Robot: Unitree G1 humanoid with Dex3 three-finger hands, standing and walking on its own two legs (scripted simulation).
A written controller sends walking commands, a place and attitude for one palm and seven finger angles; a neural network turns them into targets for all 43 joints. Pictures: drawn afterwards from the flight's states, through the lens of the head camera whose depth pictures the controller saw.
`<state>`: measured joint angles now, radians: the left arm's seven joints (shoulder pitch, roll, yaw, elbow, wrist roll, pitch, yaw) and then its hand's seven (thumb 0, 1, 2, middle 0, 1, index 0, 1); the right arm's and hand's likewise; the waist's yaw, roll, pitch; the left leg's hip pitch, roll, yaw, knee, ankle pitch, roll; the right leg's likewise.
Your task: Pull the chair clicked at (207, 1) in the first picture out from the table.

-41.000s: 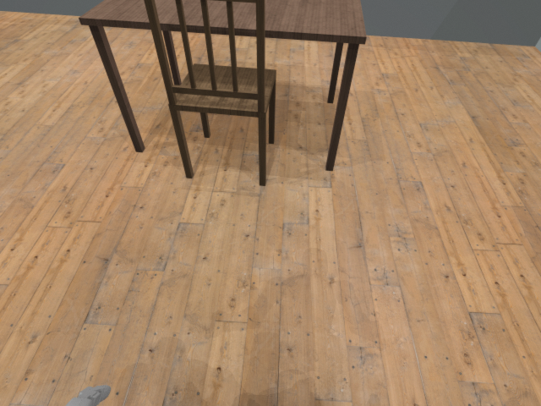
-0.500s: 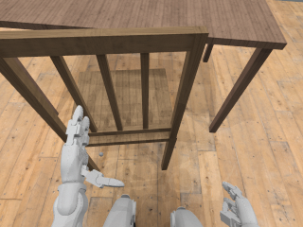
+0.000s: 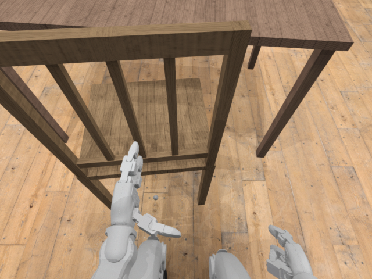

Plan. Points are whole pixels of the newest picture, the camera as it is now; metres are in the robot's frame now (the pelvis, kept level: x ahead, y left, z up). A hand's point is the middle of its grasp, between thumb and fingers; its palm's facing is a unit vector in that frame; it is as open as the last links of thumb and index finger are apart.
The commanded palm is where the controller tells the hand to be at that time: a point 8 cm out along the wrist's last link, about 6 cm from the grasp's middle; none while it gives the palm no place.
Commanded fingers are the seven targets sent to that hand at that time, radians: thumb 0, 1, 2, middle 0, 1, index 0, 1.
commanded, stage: aim the fingers beside a spindle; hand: left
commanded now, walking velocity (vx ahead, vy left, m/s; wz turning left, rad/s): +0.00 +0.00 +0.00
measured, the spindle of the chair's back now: (131, 120) +0.44 +0.14 +0.06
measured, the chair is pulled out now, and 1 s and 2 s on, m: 0.16 0.16 0.15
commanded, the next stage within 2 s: none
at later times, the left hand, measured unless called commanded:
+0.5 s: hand (124, 177) +0.30 +0.13 +0.06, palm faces +0.21 -0.98 -0.02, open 16.9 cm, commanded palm +0.27 +0.16 +0.03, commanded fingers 0.00 -0.50 0.30 -0.06 -0.08 -0.06 -0.08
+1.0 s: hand (134, 188) +0.29 +0.12 +0.03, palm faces +0.07 -1.00 +0.03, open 17.0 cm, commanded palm +0.26 +0.15 +0.02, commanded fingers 0.00 -0.50 0.30 -0.06 -0.08 -0.06 -0.08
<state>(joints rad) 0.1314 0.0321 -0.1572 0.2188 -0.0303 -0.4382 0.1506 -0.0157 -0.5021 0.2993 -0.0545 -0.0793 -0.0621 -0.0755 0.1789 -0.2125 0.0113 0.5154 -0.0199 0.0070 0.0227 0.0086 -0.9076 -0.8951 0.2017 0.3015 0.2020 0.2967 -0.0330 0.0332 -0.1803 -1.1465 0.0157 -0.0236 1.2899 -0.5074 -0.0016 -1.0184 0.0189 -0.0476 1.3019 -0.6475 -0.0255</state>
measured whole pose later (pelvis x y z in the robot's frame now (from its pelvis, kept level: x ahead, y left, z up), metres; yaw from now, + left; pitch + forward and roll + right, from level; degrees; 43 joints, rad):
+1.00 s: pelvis +0.00 +0.00 +0.01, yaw +0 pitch +20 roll -2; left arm 0.11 0.07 -0.08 0.22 -0.13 -0.39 0.09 -0.02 -0.50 0.30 -0.05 -0.08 -0.05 -0.07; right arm 0.21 -0.23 0.02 0.53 0.02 0.02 0.02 0.01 -0.91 -0.90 0.20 0.30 0.20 0.30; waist -0.01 0.06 -0.19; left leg -1.09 0.01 -0.03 1.25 -0.50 0.01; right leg -0.96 0.01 -0.06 1.24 -0.63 -0.02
